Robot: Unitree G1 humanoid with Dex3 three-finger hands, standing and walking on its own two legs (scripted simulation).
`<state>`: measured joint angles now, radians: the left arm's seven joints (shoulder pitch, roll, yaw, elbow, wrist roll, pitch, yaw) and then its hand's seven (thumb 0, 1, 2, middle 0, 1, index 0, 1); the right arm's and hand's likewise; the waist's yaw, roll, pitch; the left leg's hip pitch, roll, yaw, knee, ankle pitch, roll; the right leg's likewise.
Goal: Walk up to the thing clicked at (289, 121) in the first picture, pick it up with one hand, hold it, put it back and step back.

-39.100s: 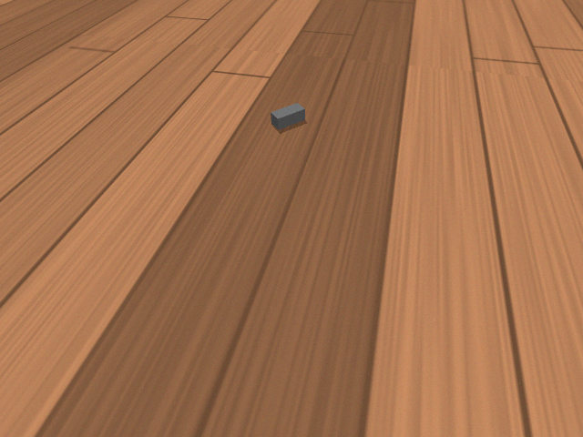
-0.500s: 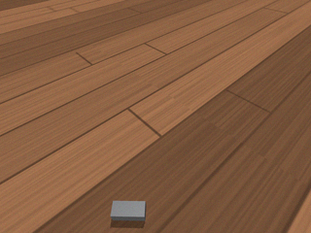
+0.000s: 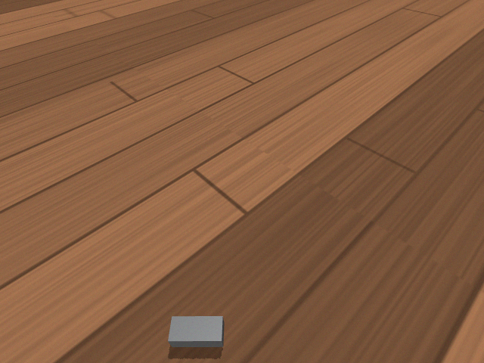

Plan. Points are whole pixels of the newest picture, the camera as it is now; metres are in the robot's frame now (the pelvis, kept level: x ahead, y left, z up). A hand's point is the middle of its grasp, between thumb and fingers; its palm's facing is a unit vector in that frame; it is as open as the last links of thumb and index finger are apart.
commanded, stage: stand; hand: left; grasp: from above
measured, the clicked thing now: (197, 331) +0.40 +0.22 -0.74
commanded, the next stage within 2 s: step back in 1.04 s
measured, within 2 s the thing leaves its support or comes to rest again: neither
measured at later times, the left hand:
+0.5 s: hand out of the picture +0.08 +0.24 -0.16, palm faces +0.00 -0.95 -0.32, open 7.3 cm
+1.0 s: hand out of the picture +0.08 +0.24 -0.16, palm faces -0.02 -0.94 -0.33, open 7.3 cm
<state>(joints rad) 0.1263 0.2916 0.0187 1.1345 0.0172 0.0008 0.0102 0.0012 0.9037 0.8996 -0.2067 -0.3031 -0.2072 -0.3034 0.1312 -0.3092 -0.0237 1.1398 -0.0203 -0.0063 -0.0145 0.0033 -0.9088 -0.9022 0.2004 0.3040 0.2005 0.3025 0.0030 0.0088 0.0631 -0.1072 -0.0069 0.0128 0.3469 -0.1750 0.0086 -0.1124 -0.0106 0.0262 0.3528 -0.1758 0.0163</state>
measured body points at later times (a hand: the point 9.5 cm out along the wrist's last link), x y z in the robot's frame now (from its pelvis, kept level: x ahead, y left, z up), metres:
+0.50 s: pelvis +0.01 +0.00 +0.00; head +0.01 +0.00 +0.45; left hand +0.08 +0.29 -0.13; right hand +0.07 -0.30 -0.14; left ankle +0.01 +0.11 -0.75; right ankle +0.01 -0.13 -0.75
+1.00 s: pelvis +0.01 -0.01 +0.00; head +0.02 -0.01 +0.45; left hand +0.08 +0.29 -0.13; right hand +0.07 -0.31 -0.14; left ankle +0.01 +0.11 -0.75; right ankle +0.01 -0.13 -0.75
